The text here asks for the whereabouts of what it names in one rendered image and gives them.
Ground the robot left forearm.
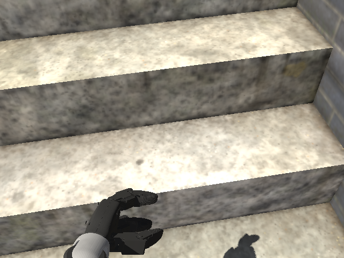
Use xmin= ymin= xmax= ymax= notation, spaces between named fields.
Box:
xmin=63 ymin=233 xmax=110 ymax=258

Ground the robot left hand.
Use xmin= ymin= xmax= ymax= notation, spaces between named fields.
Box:
xmin=85 ymin=188 xmax=163 ymax=255

